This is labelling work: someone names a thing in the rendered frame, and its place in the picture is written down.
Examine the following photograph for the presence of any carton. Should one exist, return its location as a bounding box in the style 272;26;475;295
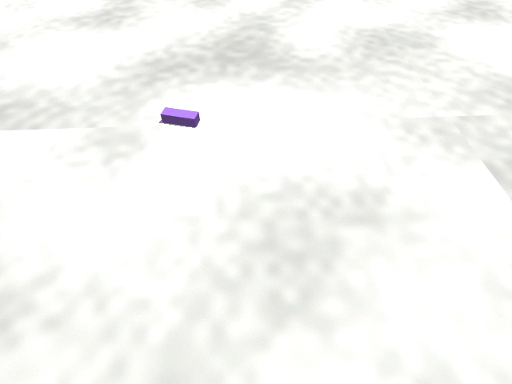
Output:
161;107;200;127

